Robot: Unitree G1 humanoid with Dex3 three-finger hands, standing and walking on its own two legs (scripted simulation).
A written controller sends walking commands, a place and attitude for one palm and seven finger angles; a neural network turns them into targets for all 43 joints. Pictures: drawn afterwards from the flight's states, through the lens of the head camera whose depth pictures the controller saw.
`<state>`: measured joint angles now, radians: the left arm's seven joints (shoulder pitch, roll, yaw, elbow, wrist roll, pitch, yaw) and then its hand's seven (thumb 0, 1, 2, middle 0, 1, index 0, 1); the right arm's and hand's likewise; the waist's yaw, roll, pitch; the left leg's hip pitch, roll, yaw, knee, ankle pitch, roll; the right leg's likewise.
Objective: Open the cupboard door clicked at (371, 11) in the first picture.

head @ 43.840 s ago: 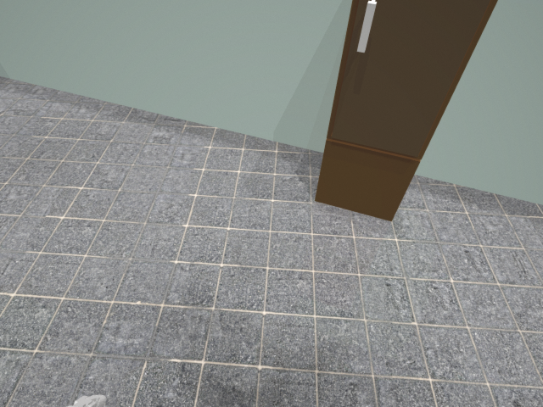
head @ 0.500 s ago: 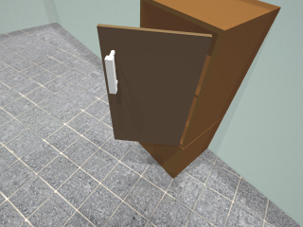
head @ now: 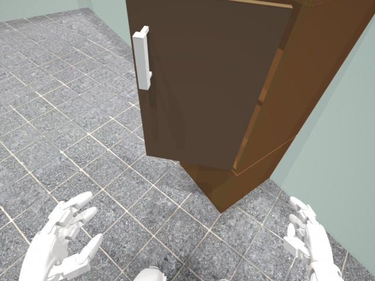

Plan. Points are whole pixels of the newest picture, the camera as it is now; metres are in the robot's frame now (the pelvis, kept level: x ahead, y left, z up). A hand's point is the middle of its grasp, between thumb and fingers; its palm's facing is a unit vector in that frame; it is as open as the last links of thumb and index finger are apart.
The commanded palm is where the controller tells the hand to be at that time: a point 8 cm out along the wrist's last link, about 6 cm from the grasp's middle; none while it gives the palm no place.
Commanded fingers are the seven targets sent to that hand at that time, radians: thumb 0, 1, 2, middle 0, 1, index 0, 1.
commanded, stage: raise the hand with hooked fingers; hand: left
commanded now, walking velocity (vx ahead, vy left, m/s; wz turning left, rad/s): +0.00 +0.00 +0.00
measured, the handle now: (145, 58) +0.57 +0.18 +0.17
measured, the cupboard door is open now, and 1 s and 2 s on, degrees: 44 44 44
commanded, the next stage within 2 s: move the hooked fingers beside the handle in 1.60 s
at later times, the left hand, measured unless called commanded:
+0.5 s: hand (65, 192) +0.23 +0.25 +0.11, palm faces -0.05 -1.00 -0.06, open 12.1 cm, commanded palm +0.21 +0.30 +0.12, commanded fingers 0.00 -0.29 0.39 -0.28 -1.07 -0.28 -1.07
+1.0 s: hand (32, 138) +0.28 +0.30 +0.18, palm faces +0.00 -1.00 -0.07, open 13.9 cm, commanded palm +0.26 +0.34 +0.19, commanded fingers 0.00 -0.50 0.30 -0.30 -1.20 -0.30 -1.20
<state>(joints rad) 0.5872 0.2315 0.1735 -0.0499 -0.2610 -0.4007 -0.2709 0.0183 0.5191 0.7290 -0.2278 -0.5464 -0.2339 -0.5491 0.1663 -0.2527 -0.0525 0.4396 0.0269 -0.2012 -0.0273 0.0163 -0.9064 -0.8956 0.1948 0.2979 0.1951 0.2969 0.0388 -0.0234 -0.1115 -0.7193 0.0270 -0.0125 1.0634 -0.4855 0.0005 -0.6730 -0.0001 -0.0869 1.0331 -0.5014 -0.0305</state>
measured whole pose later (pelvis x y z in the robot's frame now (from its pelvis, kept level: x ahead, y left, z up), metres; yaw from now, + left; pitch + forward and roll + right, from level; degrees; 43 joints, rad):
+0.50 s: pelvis +0.01 +0.02 +0.03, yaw +0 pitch +7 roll -2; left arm 0.33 0.34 0.32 0.02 -0.38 -0.26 -0.43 0.01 -0.07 0.48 -0.26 -0.92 -0.27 -0.92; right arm 0.30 -0.28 0.01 0.58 0.05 -0.25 -0.07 0.02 -0.90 -0.90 0.20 0.30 0.20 0.30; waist 0.00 0.03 -0.08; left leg -0.60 0.02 0.00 0.89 -0.42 0.02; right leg -0.54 0.00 -0.07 0.83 -0.42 -0.01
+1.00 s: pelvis +0.01 +0.03 +0.05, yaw +0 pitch +2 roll -2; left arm -0.03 0.45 0.41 0.22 -0.35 -0.05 -0.49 -0.01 -0.49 0.30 -0.30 -1.19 -0.30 -1.19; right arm 0.24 -0.25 0.09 0.57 0.06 -0.23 -0.10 0.02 -0.90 -0.89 0.20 0.30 0.20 0.30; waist 0.04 0.04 -0.04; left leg -0.39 0.00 0.00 0.70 -0.34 0.04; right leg -0.33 -0.01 -0.07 0.64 -0.34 0.01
